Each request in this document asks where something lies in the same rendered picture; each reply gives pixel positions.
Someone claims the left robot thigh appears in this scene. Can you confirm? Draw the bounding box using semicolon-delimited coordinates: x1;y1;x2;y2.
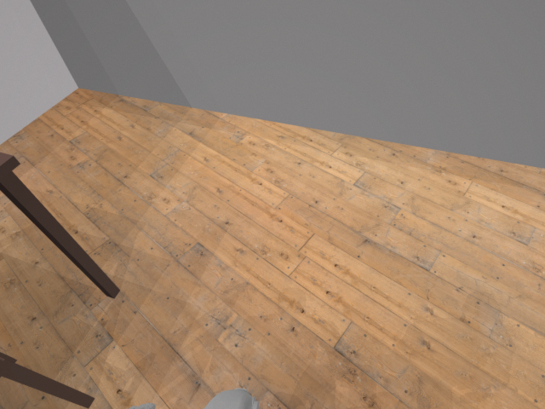
204;389;259;409

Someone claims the chair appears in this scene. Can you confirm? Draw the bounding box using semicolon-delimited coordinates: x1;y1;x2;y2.
0;352;95;408

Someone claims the table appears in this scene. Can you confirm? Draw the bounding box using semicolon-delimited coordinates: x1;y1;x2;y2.
0;153;120;298

